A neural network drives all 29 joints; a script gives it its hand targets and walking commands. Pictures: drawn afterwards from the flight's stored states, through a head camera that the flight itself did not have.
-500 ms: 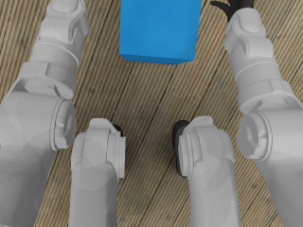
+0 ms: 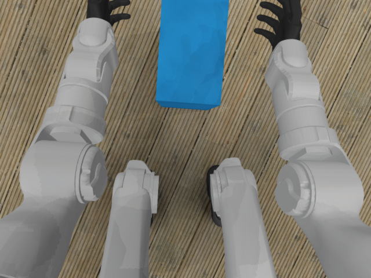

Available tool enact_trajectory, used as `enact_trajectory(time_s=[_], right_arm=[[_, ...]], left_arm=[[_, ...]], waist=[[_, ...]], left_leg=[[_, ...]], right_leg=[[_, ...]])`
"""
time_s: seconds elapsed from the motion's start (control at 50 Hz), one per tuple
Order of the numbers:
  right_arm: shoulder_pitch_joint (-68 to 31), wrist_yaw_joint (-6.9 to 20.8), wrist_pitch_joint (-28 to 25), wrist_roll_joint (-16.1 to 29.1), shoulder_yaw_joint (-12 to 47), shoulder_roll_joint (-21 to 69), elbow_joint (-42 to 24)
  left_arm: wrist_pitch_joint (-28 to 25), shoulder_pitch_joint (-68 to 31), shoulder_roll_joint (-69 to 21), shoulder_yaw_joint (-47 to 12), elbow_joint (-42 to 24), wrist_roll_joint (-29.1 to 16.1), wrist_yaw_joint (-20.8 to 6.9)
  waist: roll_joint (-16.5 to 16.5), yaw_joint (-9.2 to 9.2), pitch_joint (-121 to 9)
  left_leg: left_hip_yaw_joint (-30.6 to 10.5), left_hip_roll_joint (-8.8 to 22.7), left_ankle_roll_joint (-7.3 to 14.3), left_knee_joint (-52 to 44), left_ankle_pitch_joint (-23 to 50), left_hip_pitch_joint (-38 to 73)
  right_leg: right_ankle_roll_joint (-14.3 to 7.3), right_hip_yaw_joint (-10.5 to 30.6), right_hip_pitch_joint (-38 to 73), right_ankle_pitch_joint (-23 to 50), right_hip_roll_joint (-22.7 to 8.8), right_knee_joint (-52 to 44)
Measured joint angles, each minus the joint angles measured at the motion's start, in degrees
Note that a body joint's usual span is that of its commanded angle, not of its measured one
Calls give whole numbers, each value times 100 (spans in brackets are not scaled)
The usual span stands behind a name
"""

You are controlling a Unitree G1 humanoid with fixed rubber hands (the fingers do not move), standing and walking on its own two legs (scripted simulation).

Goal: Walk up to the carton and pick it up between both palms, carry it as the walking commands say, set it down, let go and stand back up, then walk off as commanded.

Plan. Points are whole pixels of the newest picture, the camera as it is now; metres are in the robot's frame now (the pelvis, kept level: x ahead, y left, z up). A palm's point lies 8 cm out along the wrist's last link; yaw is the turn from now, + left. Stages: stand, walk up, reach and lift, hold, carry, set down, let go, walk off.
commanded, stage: set down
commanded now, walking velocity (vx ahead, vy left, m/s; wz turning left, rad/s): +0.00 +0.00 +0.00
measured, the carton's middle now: (189, 61) +0.56 -0.02 -0.36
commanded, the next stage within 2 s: let go in 0.80 s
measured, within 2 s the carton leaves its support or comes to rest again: neither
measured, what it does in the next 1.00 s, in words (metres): rises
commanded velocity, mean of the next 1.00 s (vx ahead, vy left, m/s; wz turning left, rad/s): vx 0.00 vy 0.00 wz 0.00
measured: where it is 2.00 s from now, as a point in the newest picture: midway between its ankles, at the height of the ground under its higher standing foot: (182, 208)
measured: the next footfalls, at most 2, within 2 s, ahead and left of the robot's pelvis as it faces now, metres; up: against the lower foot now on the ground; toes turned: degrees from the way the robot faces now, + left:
none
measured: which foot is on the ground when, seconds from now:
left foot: down 0.00-1.00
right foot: down 0.00-1.00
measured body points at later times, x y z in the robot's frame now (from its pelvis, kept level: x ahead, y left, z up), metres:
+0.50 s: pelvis +0.02 +0.00 +0.13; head +0.34 +0.00 +0.45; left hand +0.57 +0.14 +0.02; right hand +0.54 -0.18 +0.02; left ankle +0.09 +0.13 -0.43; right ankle +0.10 -0.13 -0.43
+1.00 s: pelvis +0.05 +0.00 +0.22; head +0.36 +0.00 +0.55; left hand +0.53 +0.16 +0.09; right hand +0.51 -0.19 +0.09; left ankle +0.09 +0.13 -0.43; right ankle +0.10 -0.13 -0.43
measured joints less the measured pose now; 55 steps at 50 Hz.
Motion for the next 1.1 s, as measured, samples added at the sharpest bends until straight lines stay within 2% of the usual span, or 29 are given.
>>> enact_trajectory(time_s=[0.36,0.6,0.74,0.86,0.96,1.1], right_arm=[[738,108,170,-233,-135,178,-651],[1065,266,68,-464,-327,353,-809],[1079,441,-77,-813,-631,485,-599],[1154,561,-153,-1242,-873,624,-540],[1772,692,-161,-1332,-637,586,-937],[3332,930,-66,-1102,136,384,-1713]], left_arm=[[140,695,-272,294,-559,289,-82],[28,1075,-421,521,-716,537,-256],[-137,1074,-554,837,-468,863,-419],[-207,1129,-678,1104,-368,1293,-469],[-193,1795,-829,901,-915,1362,-286],[-115,3513,-956,348,-1987,1132,-174]], waist=[[29,18,-496],[48,7,-513],[41,-21,-556],[21,-24,-530],[-1,44,-401],[-56,55,-541]], left_leg=[[-49,49,52,-1974,430,1406],[-117,92,82,-3811,1038,2801],[-159,125,90,-4848,1444,3499],[-156,135,97,-5184,1552,3740],[-133,140,104,-5406,1567,4040],[-136,161,111,-5908,1598,4806]], right_leg=[[-47,80,1405,424,-28,-1966],[-89,118,2812,1014,-99,-3799],[-111,119,3520,1414,-148,-4839],[-128,130,3751,1514,-167,-5156],[-146,162,4027,1517,-178,-5338],[-185,177,4759,1524,-197,-5777]])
